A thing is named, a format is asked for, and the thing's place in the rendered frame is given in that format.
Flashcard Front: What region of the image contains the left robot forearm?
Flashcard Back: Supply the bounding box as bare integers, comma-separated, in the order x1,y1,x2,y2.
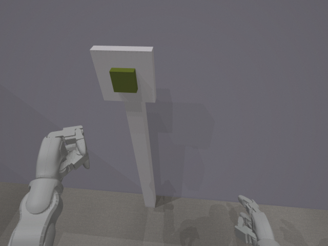
7,177,64,246

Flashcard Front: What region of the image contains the left robot hand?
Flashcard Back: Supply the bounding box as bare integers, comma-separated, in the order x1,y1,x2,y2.
35,126,90,182

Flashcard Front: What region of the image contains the panel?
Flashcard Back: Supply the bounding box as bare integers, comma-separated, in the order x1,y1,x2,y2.
90,46,156,208

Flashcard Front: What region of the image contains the button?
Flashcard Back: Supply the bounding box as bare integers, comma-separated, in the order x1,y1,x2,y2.
109,68,138,93

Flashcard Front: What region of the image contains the right robot hand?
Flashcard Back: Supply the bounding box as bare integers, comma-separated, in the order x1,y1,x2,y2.
235,195,275,246

